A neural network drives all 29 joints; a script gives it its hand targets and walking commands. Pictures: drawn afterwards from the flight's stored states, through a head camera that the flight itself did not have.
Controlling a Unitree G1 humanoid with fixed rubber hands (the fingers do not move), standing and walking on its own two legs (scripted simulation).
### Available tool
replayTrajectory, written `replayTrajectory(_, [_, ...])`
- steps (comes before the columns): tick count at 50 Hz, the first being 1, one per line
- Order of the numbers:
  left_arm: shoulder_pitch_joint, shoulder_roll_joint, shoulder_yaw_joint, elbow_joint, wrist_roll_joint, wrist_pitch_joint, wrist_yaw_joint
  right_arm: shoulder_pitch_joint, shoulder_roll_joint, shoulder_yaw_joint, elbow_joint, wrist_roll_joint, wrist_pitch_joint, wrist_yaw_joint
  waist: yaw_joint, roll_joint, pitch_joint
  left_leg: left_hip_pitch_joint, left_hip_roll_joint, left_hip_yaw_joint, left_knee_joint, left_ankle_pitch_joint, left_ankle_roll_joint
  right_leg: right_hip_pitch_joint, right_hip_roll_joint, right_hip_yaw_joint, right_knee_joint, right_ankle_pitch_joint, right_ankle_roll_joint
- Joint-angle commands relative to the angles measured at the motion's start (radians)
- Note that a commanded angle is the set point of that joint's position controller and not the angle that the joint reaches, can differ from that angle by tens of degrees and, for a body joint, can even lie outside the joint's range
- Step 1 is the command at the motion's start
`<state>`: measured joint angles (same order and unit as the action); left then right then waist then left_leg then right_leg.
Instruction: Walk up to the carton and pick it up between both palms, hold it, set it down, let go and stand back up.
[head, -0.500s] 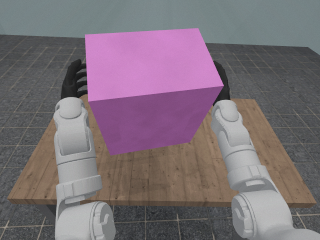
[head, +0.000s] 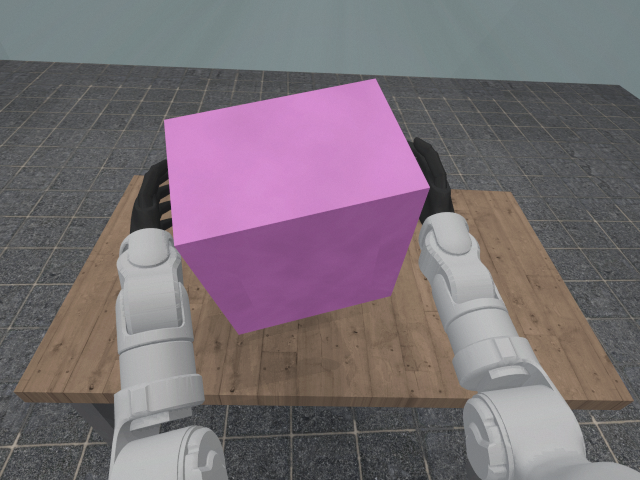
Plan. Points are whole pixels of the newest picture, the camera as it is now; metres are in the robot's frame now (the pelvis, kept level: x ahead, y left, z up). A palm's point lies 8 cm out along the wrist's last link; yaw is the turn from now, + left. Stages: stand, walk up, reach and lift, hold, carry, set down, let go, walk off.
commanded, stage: set down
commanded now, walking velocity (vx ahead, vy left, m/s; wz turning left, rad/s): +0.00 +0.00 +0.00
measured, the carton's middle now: (298, 223) +0.41 +0.02 +0.12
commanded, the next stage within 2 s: none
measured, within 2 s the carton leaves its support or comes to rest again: neither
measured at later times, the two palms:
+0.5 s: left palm (172, 243) +0.36 +0.18 +0.13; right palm (435, 224) +0.38 -0.16 +0.14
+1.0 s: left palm (172, 252) +0.37 +0.18 +0.11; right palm (425, 226) +0.40 -0.15 +0.13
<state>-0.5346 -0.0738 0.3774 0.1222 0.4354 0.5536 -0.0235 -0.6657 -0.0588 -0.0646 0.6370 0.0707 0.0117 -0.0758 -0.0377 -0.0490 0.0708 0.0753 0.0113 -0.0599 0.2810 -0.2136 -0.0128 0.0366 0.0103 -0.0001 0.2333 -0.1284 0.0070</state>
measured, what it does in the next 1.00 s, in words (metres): stands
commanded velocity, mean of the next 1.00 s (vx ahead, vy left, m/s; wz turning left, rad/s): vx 0.00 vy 0.00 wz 0.00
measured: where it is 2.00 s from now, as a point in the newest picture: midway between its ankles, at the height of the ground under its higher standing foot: outside the picture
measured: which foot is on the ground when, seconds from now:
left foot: down 0.00-1.00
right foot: down 0.00-1.00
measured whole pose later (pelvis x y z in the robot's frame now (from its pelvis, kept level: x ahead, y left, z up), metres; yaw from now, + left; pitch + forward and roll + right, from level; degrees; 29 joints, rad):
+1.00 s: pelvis +0.01 +0.00 +0.00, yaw +0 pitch -3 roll -1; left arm -0.52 -0.09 0.38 0.41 0.36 0.30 0.08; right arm -0.67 -0.08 -0.14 0.85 -0.01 -0.09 -0.01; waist 0.00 -0.02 0.02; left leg -0.02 0.01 -0.06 0.28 -0.21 -0.02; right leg -0.06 0.01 0.00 0.24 -0.13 0.00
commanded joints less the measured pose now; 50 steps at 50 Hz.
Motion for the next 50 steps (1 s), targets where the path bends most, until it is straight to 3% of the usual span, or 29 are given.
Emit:
replayTrajectory(1, [-0.484, -0.377, -0.377, -0.001, -0.12, -0.126, -0.124, -0.502, 0.34, 0.219, -0.102, -0.038, -0.077, 0.179, 0.077, 0.061, -0.307, -0.017, -0.031, 0.13, -0.01, 0.401, -0.029, 0.127, 0.047, -0.136, 0.014, 0.092, -0.009])
replayTrajectory(2, [-0.475, -0.397, -0.384, -0.01, -0.109, -0.137, -0.119, -0.506, 0.343, 0.197, -0.083, -0.044, -0.084, 0.178, 0.09, 0.122, -0.319, -0.007, -0.026, 0.128, -0.003, 0.406, -0.044, 0.086, 0.038, -0.141, 0.022, 0.078, -0.016])
replayTrajectory(5, [-0.453, -0.4, -0.37, 0.024, -0.12, -0.131, -0.114, -0.471, 0.333, 0.168, -0.041, -0.062, -0.073, 0.193, 0.089, 0.075, -0.259, -0.015, -0.012, 0.138, -0.032, 0.345, -0.039, 0.067, 0.044, -0.148, -0.007, 0.035, -0.024])
replayTrajectory(6, [-0.455, -0.405, -0.4, -0.012, -0.133, -0.144, -0.116, -0.484, 0.329, 0.206, -0.06, -0.044, -0.078, 0.19, 0.094, 0.107, -0.303, 0.0, -0.014, 0.123, -0.009, 0.442, -0.039, 0.067, 0.045, -0.143, 0.021, 0.09, -0.016])
replayTrajectory(8, [-0.504, -0.404, -0.418, -0.017, -0.143, -0.16, -0.111, -0.534, 0.368, 0.208, -0.093, -0.042, -0.094, 0.188, 0.091, 0.072, -0.336, -0.032, -0.019, 0.136, -0.018, 0.4, -0.041, 0.087, 0.041, -0.138, 0.02, 0.073, -0.016])
replayTrajectory(9, [-0.535, -0.413, -0.429, -0.023, -0.162, -0.165, -0.104, -0.516, 0.368, 0.207, -0.031, -0.029, -0.088, 0.19, 0.082, 0.109, -0.295, -0.045, -0.02, 0.135, -0.025, 0.374, -0.037, 0.059, 0.037, -0.14, 0.009, 0.05, -0.026])
replayTrajectory(10, [-0.547, -0.419, -0.432, -0.029, -0.162, -0.179, -0.097, -0.512, 0.372, 0.213, -0.069, -0.027, -0.094, 0.195, 0.079, 0.095, -0.316, -0.038, -0.017, 0.126, -0.012, 0.374, -0.041, 0.059, 0.038, -0.137, 0.017, 0.054, -0.03])
replayTrajectory(11, [-0.552, -0.428, -0.426, -0.043, -0.166, -0.193, -0.085, -0.541, 0.381, 0.248, -0.123, -0.016, -0.119, 0.196, 0.116, 0.099, -0.362, -0.04, -0.021, 0.137, 0.011, 0.431, -0.035, 0.076, 0.039, -0.138, 0.033, 0.1, -0.022])
replayTrajectory(12, [-0.585, -0.435, -0.463, -0.02, -0.174, -0.208, -0.077, -0.561, 0.401, 0.225, -0.07, -0.035, -0.119, 0.198, 0.086, 0.096, -0.38, -0.033, -0.011, 0.121, 0.014, 0.445, -0.054, 0.054, 0.046, -0.141, 0.025, 0.084, -0.027])
replayTrajectory(13, [-0.595, -0.449, -0.452, -0.003, -0.179, -0.222, -0.066, -0.554, 0.389, 0.196, -0.036, -0.049, -0.117, 0.207, 0.094, 0.13, -0.4, -0.013, -0.006, 0.114, 0.013, 0.446, -0.056, 0.013, 0.046, -0.146, 0.018, 0.065, -0.037])
replayTrajectory(19, [-0.502, -0.417, -0.362, 0.106, -0.132, -0.218, -0.06, -0.494, 0.358, 0.142, 0.028, -0.088, -0.11, 0.225, 0.129, 0.09, -0.302, -0.071, -0.004, 0.138, -0.023, 0.343, -0.035, 0.031, 0.029, -0.121, -0.002, 0.034, -0.039])
replayTrajectory(21, [-0.495, -0.421, -0.351, 0.127, -0.123, -0.222, -0.063, -0.499, 0.357, 0.162, 0.038, -0.077, -0.102, 0.233, 0.121, 0.074, -0.302, -0.068, -0.01, 0.135, -0.02, 0.372, -0.033, 0.031, 0.041, -0.132, 0.007, 0.059, -0.028])
replayTrajectory(23, [-0.559, -0.452, -0.412, 0.036, -0.176, -0.256, -0.039, -0.549, 0.404, 0.217, -0.01, -0.049, -0.136, 0.228, 0.138, 0.112, -0.431, -0.038, -0.012, 0.119, 0.024, 0.505, -0.057, 0.021, 0.051, -0.138, 0.033, 0.126, -0.028])
replayTrajectory(28, [-0.51, -0.465, -0.402, 0.093, -0.171, -0.287, -0.018, -0.59, 0.405, 0.233, -0.055, -0.055, -0.156, 0.229, 0.178, 0.095, -0.476, 0.015, 0.001, 0.121, 0.058, 0.627, -0.063, -0.009, 0.056, -0.127, 0.021, 0.176, -0.034])
replayTrajectory(30, [-0.495, -0.426, -0.378, 0.143, -0.159, -0.286, -0.013, -0.553, 0.393, 0.225, 0.003, -0.061, -0.145, 0.233, 0.186, 0.087, -0.437, -0.051, -0.001, 0.134, 0.036, 0.556, -0.044, 0.022, 0.037, -0.119, 0.027, 0.173, -0.037])
replayTrajectory(31, [-0.475, -0.445, -0.371, 0.145, -0.152, -0.283, -0.027, -0.536, 0.391, 0.207, 0.028, -0.071, -0.141, 0.226, 0.15, 0.07, -0.426, -0.063, 0.001, 0.13, 0.032, 0.545, -0.047, 0.054, 0.036, -0.111, 0.031, 0.188, -0.034])
replayTrajectory(32, [-0.442, -0.427, -0.315, 0.209, -0.137, -0.272, -0.033, -0.532, 0.388, 0.194, 0.049, -0.067, -0.125, 0.23, 0.194, 0.076, -0.352, -0.091, -0.003, 0.141, 0.012, 0.463, -0.03, 0.052, 0.027, -0.099, 0.016, 0.148, -0.041])
replayTrajectory(33, [-0.468, -0.457, -0.349, 0.158, -0.131, -0.271, -0.03, -0.487, 0.415, 0.173, 0.074, -0.097, -0.135, 0.225, 0.161, 0.098, -0.406, -0.068, 0.0, 0.142, 0.03, 0.533, -0.045, 0.041, 0.037, -0.122, 0.032, 0.184, -0.034])
replayTrajectory(34, [-0.436, -0.429, -0.338, 0.167, -0.147, -0.276, -0.036, -0.475, 0.404, 0.203, 0.089, -0.073, -0.121, 0.223, 0.173, 0.074, -0.37, -0.062, -0.002, 0.135, 0.034, 0.553, -0.039, 0.066, 0.032, -0.107, 0.027, 0.211, -0.033])
replayTrajectory(35, [-0.494, -0.457, -0.372, 0.151, -0.163, -0.28, -0.035, -0.5, 0.404, 0.167, 0.084, -0.088, -0.127, 0.221, 0.136, 0.08, -0.404, -0.071, 0.002, 0.136, 0.034, 0.521, -0.049, 0.046, 0.04, -0.12, 0.025, 0.18, -0.037])
replayTrajectory(36, [-0.482, -0.445, -0.353, 0.167, -0.158, -0.291, -0.032, -0.518, 0.414, 0.192, 0.041, -0.088, -0.132, 0.224, 0.163, 0.066, -0.404, -0.075, 0.004, 0.143, 0.034, 0.507, -0.045, 0.046, 0.041, -0.113, 0.021, 0.163, -0.037])
replayTrajectory(37, [-0.525, -0.459, -0.386, 0.136, -0.181, -0.299, -0.029, -0.527, 0.427, 0.162, 0.079, -0.092, -0.129, 0.227, 0.142, 0.07, -0.404, -0.087, 0.001, 0.139, 0.028, 0.496, -0.046, 0.042, 0.037, -0.114, 0.022, 0.168, -0.036])
replayTrajectory(38, [-0.482, -0.451, -0.354, 0.166, -0.172, -0.294, -0.026, -0.528, 0.411, 0.177, 0.071, -0.087, -0.127, 0.23, 0.164, 0.052, -0.383, -0.096, -0.002, 0.131, 0.017, 0.495, -0.04, 0.045, 0.041, -0.116, 0.02, 0.152, -0.033])
replayTrajectory(40, [-0.549, -0.491, -0.412, 0.112, -0.204, -0.322, -0.018, -0.528, 0.42, 0.187, 0.088, -0.083, -0.138, 0.239, 0.131, 0.086, -0.443, -0.055, -0.002, 0.127, 0.037, 0.545, -0.056, -0.007, 0.05, -0.123, 0.026, 0.147, -0.04])
replayTrajectory(42, [-0.573, -0.478, -0.392, 0.168, -0.195, -0.343, -0.008, -0.558, 0.418, 0.157, 0.065, -0.111, -0.155, 0.243, 0.163, 0.114, -0.463, -0.06, 0.003, 0.133, 0.029, 0.498, -0.058, -0.025, 0.04, -0.11, 0.012, 0.093, -0.051])
replayTrajectory(43, [-0.558, -0.482, -0.385, 0.186, -0.174, -0.346, -0.004, -0.515, 0.445, 0.137, 0.119, -0.115, -0.147, 0.248, 0.156, 0.116, -0.441, -0.069, 0.004, 0.128, 0.038, 0.508, -0.053, -0.025, 0.041, -0.111, 0.015, 0.109, -0.051])
replayTrajectory(44, [-0.523, -0.464, -0.34, 0.221, -0.156, -0.34, -0.005, -0.568, 0.437, 0.133, 0.08, -0.111, -0.147, 0.249, 0.186, 0.077, -0.432, -0.107, 0.002, 0.126, 0.029, 0.479, -0.041, -0.009, 0.04, -0.102, 0.016, 0.093, -0.046])
replayTrajectory(45, [-0.519, -0.469, -0.342, 0.255, -0.161, -0.327, -0.008, -0.533, 0.423, 0.11, 0.132, -0.124, -0.133, 0.252, 0.161, 0.083, -0.381, -0.116, 0.002, 0.134, 0.012, 0.445, -0.037, -0.027, 0.034, -0.11, 0.008, 0.057, -0.048])
replayTrajectory(50, [-0.515, -0.443, -0.273, 0.307, -0.145, -0.345, -0.013, -0.507, 0.431, 0.092, 0.201, -0.133, -0.116, 0.262, 0.186, 0.075, -0.345, -0.15, 0.004, 0.14, -0.005, 0.409, -0.033, -0.012, 0.035, -0.098, 0.011, 0.069, -0.044])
